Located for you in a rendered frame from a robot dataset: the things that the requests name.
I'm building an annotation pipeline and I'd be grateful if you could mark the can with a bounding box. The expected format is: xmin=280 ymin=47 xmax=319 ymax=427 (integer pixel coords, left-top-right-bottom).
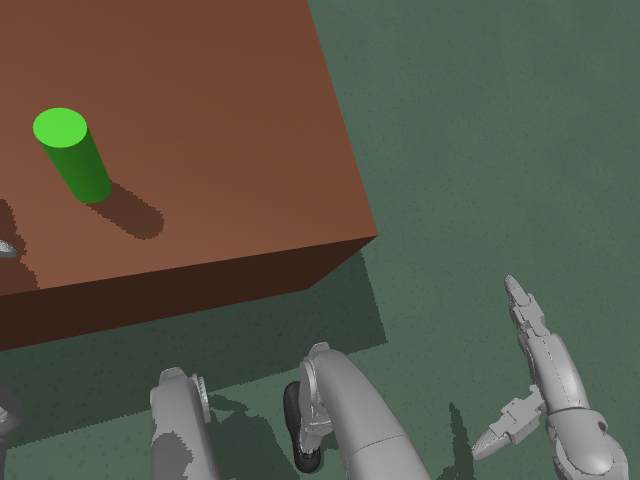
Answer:
xmin=33 ymin=108 xmax=112 ymax=203

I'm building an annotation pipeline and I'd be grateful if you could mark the right robot foot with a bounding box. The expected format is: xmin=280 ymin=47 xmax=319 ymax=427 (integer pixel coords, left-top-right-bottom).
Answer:
xmin=283 ymin=381 xmax=321 ymax=473

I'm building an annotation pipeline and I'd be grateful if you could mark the left robot hand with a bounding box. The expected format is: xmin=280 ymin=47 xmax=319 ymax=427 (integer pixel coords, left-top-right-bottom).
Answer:
xmin=0 ymin=240 xmax=18 ymax=258

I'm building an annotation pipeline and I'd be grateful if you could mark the left robot arm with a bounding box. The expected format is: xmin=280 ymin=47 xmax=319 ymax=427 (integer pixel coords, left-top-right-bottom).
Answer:
xmin=0 ymin=383 xmax=24 ymax=480

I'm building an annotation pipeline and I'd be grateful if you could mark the right robot hand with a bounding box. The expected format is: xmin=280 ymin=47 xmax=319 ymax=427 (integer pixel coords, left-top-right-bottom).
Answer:
xmin=471 ymin=275 xmax=591 ymax=460

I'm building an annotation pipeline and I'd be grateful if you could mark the right robot arm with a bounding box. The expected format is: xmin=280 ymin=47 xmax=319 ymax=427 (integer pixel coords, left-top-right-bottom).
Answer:
xmin=545 ymin=407 xmax=629 ymax=480

